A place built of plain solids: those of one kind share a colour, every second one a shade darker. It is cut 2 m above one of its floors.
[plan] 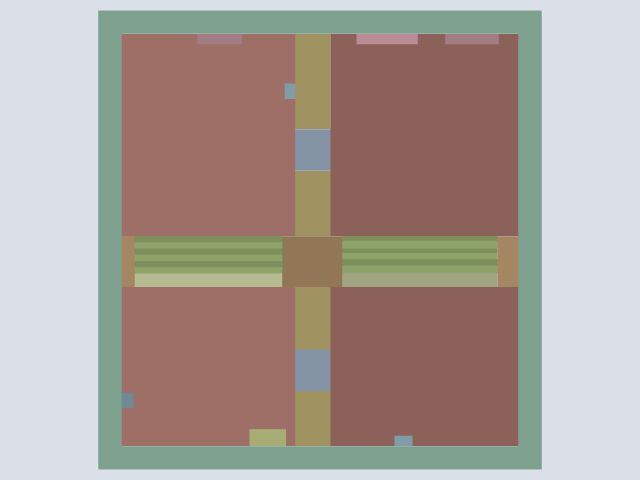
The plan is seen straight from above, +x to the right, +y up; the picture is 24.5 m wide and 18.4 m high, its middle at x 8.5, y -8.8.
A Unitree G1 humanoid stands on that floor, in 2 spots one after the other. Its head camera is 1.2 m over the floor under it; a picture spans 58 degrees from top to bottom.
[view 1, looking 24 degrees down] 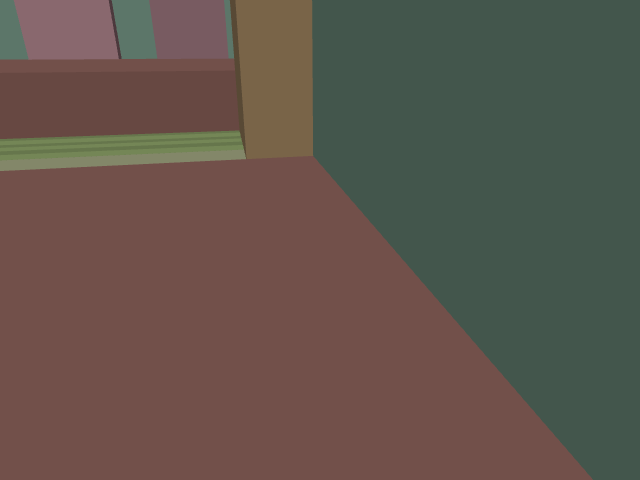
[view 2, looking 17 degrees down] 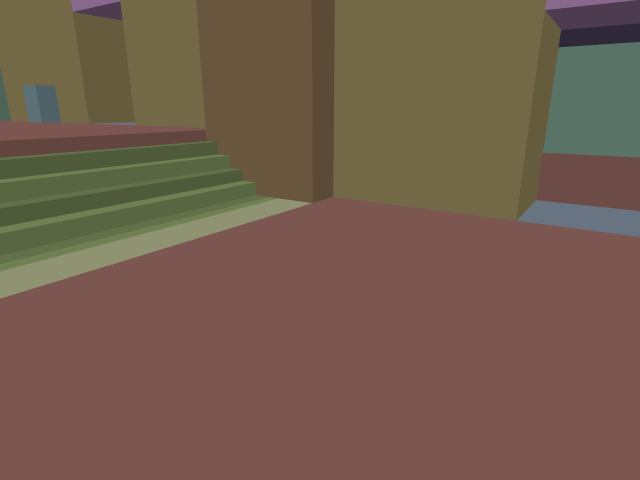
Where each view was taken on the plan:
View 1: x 15.10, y -15.70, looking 78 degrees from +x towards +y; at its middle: floor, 2.95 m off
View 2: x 2.48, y -13.80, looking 34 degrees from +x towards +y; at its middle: floor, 4.10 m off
